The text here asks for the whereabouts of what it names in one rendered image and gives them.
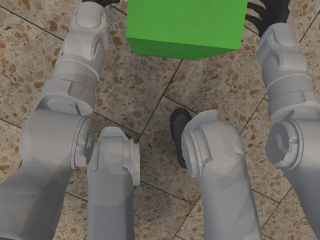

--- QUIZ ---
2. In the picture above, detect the robot right hand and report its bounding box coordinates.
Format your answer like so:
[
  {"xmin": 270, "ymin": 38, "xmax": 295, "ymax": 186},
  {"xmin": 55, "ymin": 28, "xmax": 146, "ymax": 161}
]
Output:
[{"xmin": 245, "ymin": 0, "xmax": 290, "ymax": 38}]

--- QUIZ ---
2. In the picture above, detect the robot right upper arm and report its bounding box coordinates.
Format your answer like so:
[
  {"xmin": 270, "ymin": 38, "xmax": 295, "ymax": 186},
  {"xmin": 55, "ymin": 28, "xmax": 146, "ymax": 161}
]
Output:
[{"xmin": 265, "ymin": 118, "xmax": 320, "ymax": 240}]

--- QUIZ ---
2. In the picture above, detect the robot left thigh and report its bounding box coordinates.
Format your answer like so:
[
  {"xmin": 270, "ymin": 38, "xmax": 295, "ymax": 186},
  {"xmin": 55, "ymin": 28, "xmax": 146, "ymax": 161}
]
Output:
[{"xmin": 86, "ymin": 136, "xmax": 140, "ymax": 240}]

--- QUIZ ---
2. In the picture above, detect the robot left shin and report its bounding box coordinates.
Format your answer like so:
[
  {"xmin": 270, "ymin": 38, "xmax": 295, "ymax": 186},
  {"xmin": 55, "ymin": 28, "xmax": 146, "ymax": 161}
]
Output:
[{"xmin": 87, "ymin": 127, "xmax": 130, "ymax": 182}]

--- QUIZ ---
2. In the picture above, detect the carton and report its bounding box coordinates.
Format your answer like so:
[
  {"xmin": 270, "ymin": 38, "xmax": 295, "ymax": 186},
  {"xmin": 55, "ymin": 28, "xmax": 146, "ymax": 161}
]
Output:
[{"xmin": 126, "ymin": 0, "xmax": 248, "ymax": 60}]

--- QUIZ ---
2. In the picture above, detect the robot left upper arm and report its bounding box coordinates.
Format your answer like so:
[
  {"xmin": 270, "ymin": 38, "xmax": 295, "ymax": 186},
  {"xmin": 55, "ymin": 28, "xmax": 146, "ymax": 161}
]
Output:
[{"xmin": 0, "ymin": 108, "xmax": 95, "ymax": 240}]

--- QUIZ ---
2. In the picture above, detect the right robot forearm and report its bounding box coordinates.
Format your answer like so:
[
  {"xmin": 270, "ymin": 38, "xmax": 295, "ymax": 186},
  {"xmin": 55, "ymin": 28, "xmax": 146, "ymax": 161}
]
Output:
[{"xmin": 256, "ymin": 22, "xmax": 320, "ymax": 125}]

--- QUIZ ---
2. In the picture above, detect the left robot forearm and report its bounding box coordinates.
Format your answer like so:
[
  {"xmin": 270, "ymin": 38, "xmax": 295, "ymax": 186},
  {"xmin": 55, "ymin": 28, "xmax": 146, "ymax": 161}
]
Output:
[{"xmin": 18, "ymin": 1, "xmax": 111, "ymax": 158}]

